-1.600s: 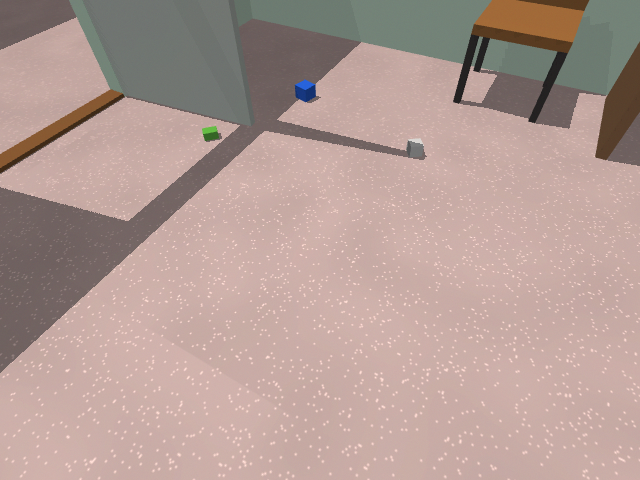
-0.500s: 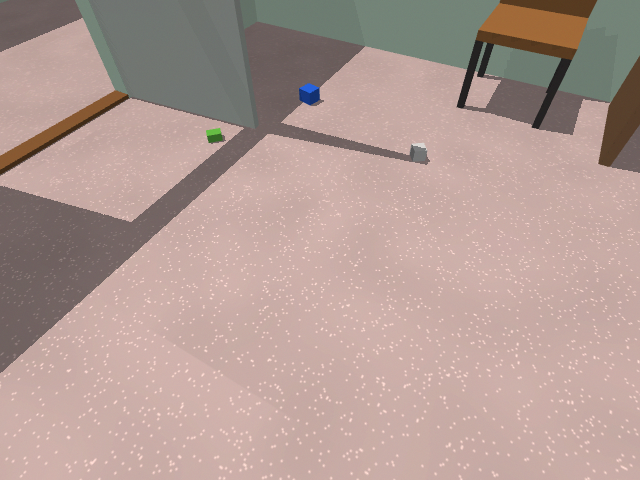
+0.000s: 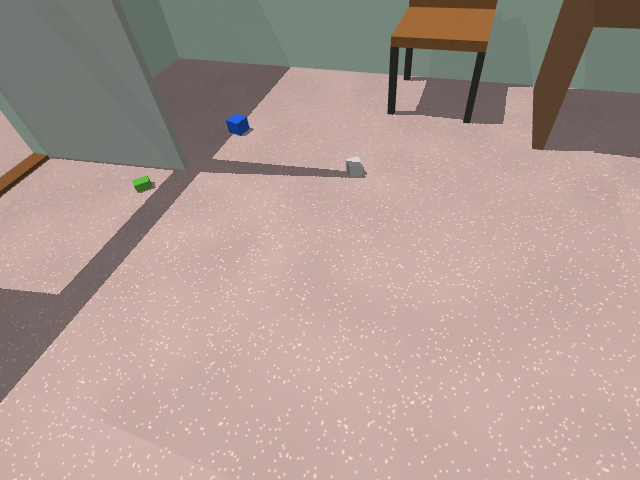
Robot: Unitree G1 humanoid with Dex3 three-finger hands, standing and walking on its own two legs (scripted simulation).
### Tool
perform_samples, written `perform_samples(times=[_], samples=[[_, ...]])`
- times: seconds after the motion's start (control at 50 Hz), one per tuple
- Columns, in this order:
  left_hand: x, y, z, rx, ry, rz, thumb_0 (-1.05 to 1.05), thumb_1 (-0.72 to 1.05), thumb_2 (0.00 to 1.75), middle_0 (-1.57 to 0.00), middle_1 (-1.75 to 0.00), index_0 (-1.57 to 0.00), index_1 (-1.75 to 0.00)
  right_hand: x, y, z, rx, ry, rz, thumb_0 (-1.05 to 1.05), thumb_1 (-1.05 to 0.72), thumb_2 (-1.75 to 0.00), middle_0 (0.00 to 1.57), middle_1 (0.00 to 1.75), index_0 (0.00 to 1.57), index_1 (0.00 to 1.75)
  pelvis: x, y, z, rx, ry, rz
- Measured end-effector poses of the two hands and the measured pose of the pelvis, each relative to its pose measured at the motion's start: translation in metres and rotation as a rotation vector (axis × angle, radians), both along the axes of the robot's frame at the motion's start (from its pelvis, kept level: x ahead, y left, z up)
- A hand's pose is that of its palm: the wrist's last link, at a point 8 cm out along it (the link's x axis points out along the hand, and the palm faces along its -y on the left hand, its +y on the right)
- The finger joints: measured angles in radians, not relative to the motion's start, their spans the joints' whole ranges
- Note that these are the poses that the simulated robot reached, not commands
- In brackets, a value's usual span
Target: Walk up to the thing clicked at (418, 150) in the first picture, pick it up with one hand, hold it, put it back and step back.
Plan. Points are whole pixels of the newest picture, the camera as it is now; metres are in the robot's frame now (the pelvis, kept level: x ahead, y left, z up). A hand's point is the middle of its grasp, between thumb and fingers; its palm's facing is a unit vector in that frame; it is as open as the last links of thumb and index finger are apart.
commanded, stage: walk up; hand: left
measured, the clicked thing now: (354, 166) +1.60 -0.02 -0.72
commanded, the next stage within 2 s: none
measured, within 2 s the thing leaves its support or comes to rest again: neither
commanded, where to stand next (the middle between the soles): +1.19 -0.14 m, yaw -10 degrees
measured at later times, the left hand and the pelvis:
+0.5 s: hand (196, 338) +0.37 +0.28 -0.14, palm faces -0.18 -0.92 -0.34, open 7.4 cm; pelvis +0.27 +0.01 +0.01, yaw -8 degrees
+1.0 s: hand (274, 217) +0.63 +0.16 -0.10, palm faces -0.19 -0.90 -0.39, open 7.3 cm; pelvis +0.50 -0.08 +0.02, yaw -11 degrees
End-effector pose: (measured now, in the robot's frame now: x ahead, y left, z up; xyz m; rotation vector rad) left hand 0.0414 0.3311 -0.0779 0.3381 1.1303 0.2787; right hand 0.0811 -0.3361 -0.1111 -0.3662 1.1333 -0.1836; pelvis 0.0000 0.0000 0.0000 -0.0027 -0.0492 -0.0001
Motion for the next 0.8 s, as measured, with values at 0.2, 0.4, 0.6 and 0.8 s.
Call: perform_samples(times=[0.2,0.4,0.6,0.8], samples=[[0.063,-0.028,-0.014,-0.078,0.121,-0.028,0.01,0.9,0.9,-0.21,-0.31,-0.21,-0.3,0.103,0.011,0.027,0.038,-0.048,0.026,0.01,-0.9,-0.9,0.2,0.3,0.21,0.3,0.098,-0.01,0.014,-0.027,0.014,-0.061],[0.221,-0.003,-0.045,-0.074,0.129,-0.123,0.01,0.91,0.9,-0.2,-0.3,-0.21,-0.3,0.221,0.028,0.034,-0.033,-0.139,-0.024,0.01,-0.9,-0.9,0.2,0.3,0.21,0.3,0.217,0.015,-0.004,0.001,0.02,-0.105],[0.419,-0.021,-0.001,-0.052,-0.063,-0.292,0.01,0.91,0.9,-0.2,-0.3,-0.2,-0.3,0.23,0.017,0.045,-0.02,-0.043,-0.179,0.0,-0.9,-0.9,0.2,0.3,0.21,0.3,0.318,0.002,0.018,0.014,0.005,-0.146],[0.563,-0.092,0.003,-0.005,-0.106,-0.362,0.01,0.91,0.9,-0.2,-0.3,-0.2,-0.3,0.286,-0.04,-0.009,0.03,0.077,-0.258,0.01,-0.9,-0.9,0.2,0.3,0.21,0.3,0.425,-0.053,-0.007,0.016,0.013,-0.171]])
